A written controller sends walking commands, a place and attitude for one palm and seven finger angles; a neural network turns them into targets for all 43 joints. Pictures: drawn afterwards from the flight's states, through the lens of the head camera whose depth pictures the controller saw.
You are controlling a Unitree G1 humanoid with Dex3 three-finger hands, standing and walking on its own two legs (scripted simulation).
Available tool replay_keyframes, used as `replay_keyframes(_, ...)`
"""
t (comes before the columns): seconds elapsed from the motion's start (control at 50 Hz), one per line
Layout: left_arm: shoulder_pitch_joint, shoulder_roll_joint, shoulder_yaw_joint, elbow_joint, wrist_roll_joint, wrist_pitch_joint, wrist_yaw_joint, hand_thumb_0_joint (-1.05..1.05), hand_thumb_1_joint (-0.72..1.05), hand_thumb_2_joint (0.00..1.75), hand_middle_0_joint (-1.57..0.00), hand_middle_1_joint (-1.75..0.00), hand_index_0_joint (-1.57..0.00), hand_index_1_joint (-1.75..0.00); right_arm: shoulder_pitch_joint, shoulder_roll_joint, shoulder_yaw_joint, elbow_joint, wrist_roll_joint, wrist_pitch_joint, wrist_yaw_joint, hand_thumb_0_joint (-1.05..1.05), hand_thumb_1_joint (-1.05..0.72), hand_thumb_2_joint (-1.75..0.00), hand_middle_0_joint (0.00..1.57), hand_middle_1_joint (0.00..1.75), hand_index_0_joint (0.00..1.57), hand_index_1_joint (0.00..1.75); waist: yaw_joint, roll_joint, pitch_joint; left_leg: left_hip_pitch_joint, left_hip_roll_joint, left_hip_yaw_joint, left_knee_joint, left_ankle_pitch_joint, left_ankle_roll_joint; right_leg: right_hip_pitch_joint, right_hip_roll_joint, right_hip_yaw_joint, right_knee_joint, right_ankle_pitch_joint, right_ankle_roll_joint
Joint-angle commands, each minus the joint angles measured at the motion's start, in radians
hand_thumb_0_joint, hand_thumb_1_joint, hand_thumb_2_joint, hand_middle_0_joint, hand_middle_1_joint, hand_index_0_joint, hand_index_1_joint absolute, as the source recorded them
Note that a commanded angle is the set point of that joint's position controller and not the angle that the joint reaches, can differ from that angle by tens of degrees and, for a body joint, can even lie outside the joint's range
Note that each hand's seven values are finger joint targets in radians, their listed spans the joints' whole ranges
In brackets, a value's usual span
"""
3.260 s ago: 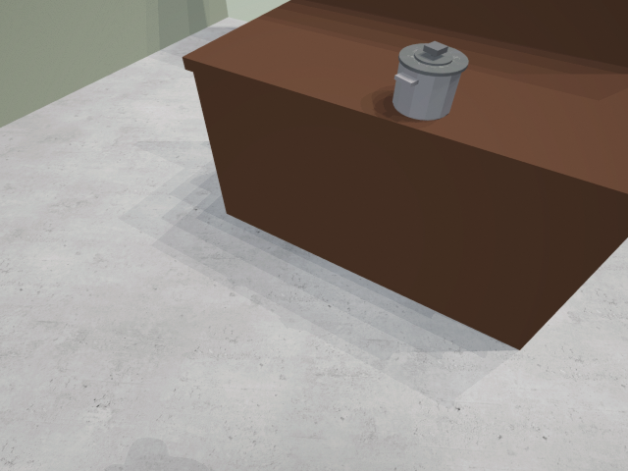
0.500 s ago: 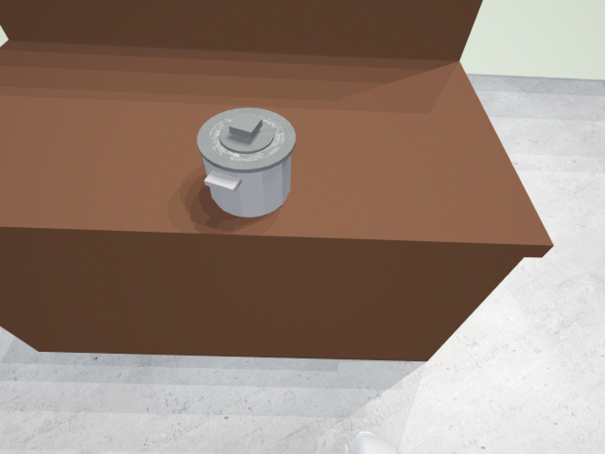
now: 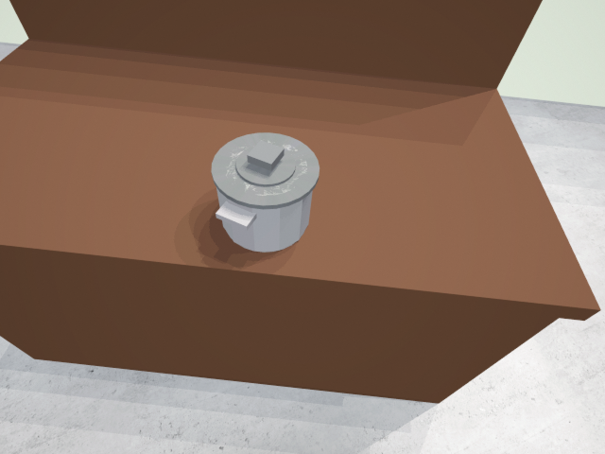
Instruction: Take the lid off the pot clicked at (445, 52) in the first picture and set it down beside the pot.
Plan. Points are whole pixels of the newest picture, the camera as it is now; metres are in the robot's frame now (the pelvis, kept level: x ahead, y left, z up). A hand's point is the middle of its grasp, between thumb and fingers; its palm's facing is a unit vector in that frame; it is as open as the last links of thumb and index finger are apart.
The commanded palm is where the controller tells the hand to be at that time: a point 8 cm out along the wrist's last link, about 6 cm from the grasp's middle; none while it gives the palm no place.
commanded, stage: come to a stop and stand still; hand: left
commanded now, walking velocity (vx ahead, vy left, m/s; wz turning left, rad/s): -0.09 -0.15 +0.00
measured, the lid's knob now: (265, 155) +0.50 +0.10 +0.11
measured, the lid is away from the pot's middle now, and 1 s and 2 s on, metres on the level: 0.00 0.00 0.00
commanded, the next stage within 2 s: look again from close up in 0.56 s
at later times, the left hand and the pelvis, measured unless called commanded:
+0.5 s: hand out of the picture -0.02 +0.14 -0.18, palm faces +0.02 -0.98 -0.21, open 7.4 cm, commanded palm none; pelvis -0.03 -0.03 -0.01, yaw +0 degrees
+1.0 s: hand out of the picture -0.03 +0.17 -0.17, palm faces +0.02 -0.98 -0.19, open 7.4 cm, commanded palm none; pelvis -0.03 -0.01 +0.00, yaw +0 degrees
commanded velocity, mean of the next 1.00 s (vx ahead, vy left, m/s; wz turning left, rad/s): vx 0.00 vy -0.01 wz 0.00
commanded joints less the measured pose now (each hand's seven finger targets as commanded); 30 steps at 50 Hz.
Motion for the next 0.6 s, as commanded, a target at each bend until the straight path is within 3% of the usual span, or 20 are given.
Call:
replay_keyframes(0.0, 0.102, 0.073, 0.028, -0.027, -0.004, -0.006, -0.001, 0.00, 0.90, 0.90, -0.20, -0.30, -0.20, -0.30, 0.032, -0.156, -0.023, -0.049, -0.001, -0.007, -0.017, 0.00, -0.90, -0.90, 0.20, 0.30, 0.20, 0.30, -0.001, 0.158, -0.092, 0.148, 0.268, -0.226, -0.228, 0.645, 0.133, -0.087, 0.029, 0.109, 0.301, -0.008, 0.014)
replay_keyframes(0.02, 0.110, 0.071, 0.024, -0.023, -0.007, -0.008, -0.004, 0.00, 0.90, 0.90, -0.20, -0.30, -0.20, -0.30, 0.022, -0.148, -0.022, -0.055, 0.003, -0.011, -0.017, 0.00, -0.90, -0.90, 0.20, 0.30, 0.20, 0.30, 0.002, 0.114, -0.108, 0.176, 0.266, -0.210, -0.223, 0.654, 0.133, -0.086, 0.023, 0.107, 0.279, -0.002, 0.020)
replay_keyframes(0.08, 0.095, 0.077, 0.021, -0.038, -0.006, 0.004, -0.007, 0.00, 0.90, 0.90, -0.20, -0.30, -0.20, -0.30, 0.050, -0.165, -0.032, -0.044, 0.006, 0.000, -0.017, 0.00, -0.90, -0.90, 0.20, 0.30, 0.20, 0.30, -0.027, 0.183, -0.122, 0.236, 0.266, -0.217, -0.240, 0.562, 0.135, -0.071, 0.017, 0.088, 0.172, -0.022, 0.032)
replay_keyframes(0.12, 0.089, 0.067, 0.012, -0.041, -0.005, 0.003, -0.010, 0.00, 0.90, 0.90, -0.20, -0.30, -0.20, -0.30, 0.059, -0.168, -0.037, -0.037, 0.007, 0.003, -0.013, 0.00, -0.90, -0.90, 0.20, 0.30, 0.20, 0.30, -0.039, 0.165, -0.112, 0.231, 0.272, -0.236, -0.255, 0.460, 0.139, -0.030, 0.008, 0.069, 0.064, -0.043, 0.024)
replay_keyframes(0.14, 0.096, 0.058, 0.007, -0.042, -0.006, 0.001, -0.011, 0.00, 0.90, 0.90, -0.20, -0.30, -0.20, -0.30, 0.060, -0.178, -0.040, -0.032, 0.004, 0.005, -0.010, 0.00, -0.90, -0.90, 0.20, 0.30, 0.20, 0.30, -0.038, 0.196, -0.113, 0.224, 0.268, -0.249, -0.267, 0.401, 0.134, 0.001, 0.001, 0.058, -0.011, -0.045, 0.018)
replay_keyframes(0.18, 0.130, 0.052, 0.002, -0.024, -0.006, -0.007, -0.012, 0.00, 0.90, 0.90, -0.20, -0.30, -0.20, -0.30, 0.065, -0.180, -0.045, -0.020, 0.005, 0.008, -0.004, 0.00, -0.90, -0.90, 0.20, 0.30, 0.20, 0.30, -0.037, 0.195, -0.129, 0.217, 0.246, -0.246, -0.263, 0.327, 0.114, 0.064, 0.012, 0.033, -0.149, 0.018, 0.007)
replay_keyframes(0.2, 0.233, 0.070, -0.017, -0.008, 0.008, -0.032, 0.013, 0.00, 0.90, 0.90, -0.20, -0.30, -0.20, -0.30, -0.009, -0.249, -0.063, -0.066, 0.021, -0.005, -0.001, 0.00, -0.90, -0.90, 0.20, 0.30, 0.20, 0.30, 0.036, 0.117, -0.142, 0.243, 0.235, -0.153, -0.008, 0.529, 0.044, 0.014, -0.025, 0.090, -0.319, 0.159, -0.011)
replay_keyframes(0.22, 0.255, 0.099, -0.003, -0.009, 0.006, -0.044, 0.012, 0.00, 0.90, 0.90, -0.20, -0.30, -0.20, -0.30, -0.011, -0.187, -0.052, -0.069, 0.031, -0.005, 0.000, 0.00, -0.90, -0.90, 0.20, 0.30, 0.20, 0.30, 0.047, 0.071, -0.135, 0.230, 0.155, -0.118, 0.052, 0.476, -0.004, 0.098, -0.061, 0.098, -0.532, 0.419, -0.008)
replay_keyframes(0.24, 0.188, 0.135, -0.007, -0.046, 0.008, -0.052, 0.019, 0.00, 0.90, 0.90, -0.20, -0.30, -0.20, -0.30, 0.058, -0.099, -0.034, -0.102, 0.027, -0.005, 0.011, 0.00, -0.90, -0.90, 0.20, 0.30, 0.20, 0.30, -0.031, -0.181, -0.122, 0.032, 0.053, -0.053, 0.065, 0.131, -0.049, 0.164, -0.151, 0.249, -0.454, 0.613, -0.055)
replay_keyframes(0.26, 0.128, 0.143, -0.016, -0.076, 0.009, -0.059, 0.016, 0.00, 0.90, 0.90, -0.20, -0.30, -0.20, -0.30, 0.066, -0.088, -0.027, -0.104, 0.021, -0.001, 0.019, 0.00, -0.90, -0.90, 0.20, 0.30, 0.20, 0.30, -0.042, -0.177, -0.126, 0.032, 0.012, -0.024, 0.041, -0.062, -0.064, 0.145, -0.210, 0.229, -0.405, 0.548, -0.106)
replay_keyframes(0.28, 0.124, 0.146, -0.011, -0.093, 0.011, -0.061, 0.015, 0.00, 0.90, 0.90, -0.20, -0.30, -0.20, -0.30, 0.048, -0.093, -0.034, -0.096, 0.017, 0.000, 0.026, 0.00, -0.90, -0.90, 0.20, 0.30, 0.20, 0.30, -0.036, -0.126, -0.119, 0.041, -0.008, -0.015, 0.059, -0.046, -0.059, 0.119, -0.175, 0.229, -0.375, 0.506, -0.115)
replay_keyframes(0.3, 0.110, 0.142, -0.004, -0.092, 0.006, -0.066, 0.018, 0.00, 0.90, 0.90, -0.20, -0.30, -0.20, -0.30, 0.053, -0.098, -0.033, -0.094, 0.015, -0.003, 0.025, 0.00, -0.90, -0.90, 0.20, 0.30, 0.20, 0.30, -0.041, -0.183, -0.092, 0.017, 0.010, -0.034, 0.059, 0.003, -0.047, 0.120, -0.152, 0.215, -0.355, 0.529, -0.110)
replay_keyframes(0.32, 0.099, 0.135, -0.006, -0.089, 0.002, -0.065, 0.016, 0.00, 0.90, 0.90, -0.20, -0.30, -0.20, -0.30, 0.062, -0.095, -0.030, -0.089, 0.014, -0.005, 0.023, 0.00, -0.90, -0.90, 0.20, 0.30, 0.20, 0.30, -0.040, -0.127, -0.096, 0.056, 0.012, -0.045, 0.029, 0.026, -0.045, 0.099, -0.152, 0.198, -0.351, 0.477, -0.108)
replay_keyframes(0.36, 0.111, 0.124, -0.009, -0.088, 0.002, -0.060, 0.012, 0.00, 0.90, 0.90, -0.20, -0.30, -0.20, -0.30, 0.064, -0.098, -0.026, -0.077, 0.015, -0.007, 0.026, 0.00, -0.90, -0.90, 0.20, 0.30, 0.20, 0.30, -0.041, -0.025, -0.004, 0.079, 0.030, -0.063, -0.003, 0.044, -0.041, -0.007, -0.119, 0.170, -0.363, 0.291, -0.091)
replay_keyframes(0.42, 0.128, 0.126, -0.017, -0.069, -0.002, -0.057, 0.005, 0.00, 0.90, 0.90, -0.20, -0.30, -0.20, -0.30, 0.072, -0.099, -0.018, -0.057, 0.014, -0.007, 0.028, 0.00, -0.90, -0.90, 0.20, 0.30, 0.20, 0.30, -0.028, 0.000, 0.043, 0.048, 0.043, -0.095, -0.042, 0.003, -0.035, -0.030, -0.088, 0.153, -0.399, 0.095, -0.078)
replay_keyframes(0.44, 0.134, 0.122, -0.018, -0.068, -0.003, -0.056, 0.005, 0.00, 0.90, 0.90, -0.20, -0.30, -0.20, -0.30, 0.076, -0.102, -0.018, -0.054, 0.014, -0.007, 0.028, 0.00, -0.90, -0.90, 0.20, 0.30, 0.20, 0.30, -0.029, -0.021, 0.069, 0.028, 0.040, -0.098, -0.043, -0.021, -0.036, -0.042, -0.086, 0.159, -0.416, 0.048, -0.079)
replay_keyframes(0.5, 0.139, 0.116, -0.023, -0.059, -0.003, -0.060, 0.004, 0.00, 0.90, 0.90, -0.20, -0.30, -0.20, -0.30, 0.107, -0.097, -0.011, -0.026, 0.014, -0.015, 0.028, 0.00, -0.90, -0.90, 0.20, 0.30, 0.20, 0.30, -0.030, -0.033, 0.059, 0.035, 0.039, -0.086, -0.047, -0.002, -0.039, -0.036, -0.090, 0.164, -0.428, 0.036, -0.085)
replay_keyframes(0.54, 0.135, 0.117, -0.021, -0.056, -0.006, -0.057, 0.002, 0.00, 0.90, 0.90, -0.20, -0.30, -0.20, -0.30, 0.125, -0.101, -0.008, -0.014, 0.014, -0.021, 0.026, 0.00, -0.90, -0.90, 0.20, 0.30, 0.20, 0.30, -0.029, 0.031, 0.040, 0.030, 0.051, -0.111, -0.080, -0.004, -0.033, -0.007, -0.070, 0.139, -0.404, 0.043, -0.076)
replay_keyframes(0.58, 0.154, 0.100, -0.023, -0.044, -0.006, -0.057, 0.002, 0.00, 0.90, 0.90, -0.20, -0.30, -0.20, -0.30, 0.129, -0.104, -0.004, -0.001, 0.014, -0.026, 0.024, 0.00, -0.90, -0.90, 0.20, 0.30, 0.20, 0.30, -0.017, 0.059, 0.048, -0.003, 0.066, -0.138, -0.117, -0.007, -0.022, 0.026, -0.050, 0.122, -0.390, 0.062, -0.066)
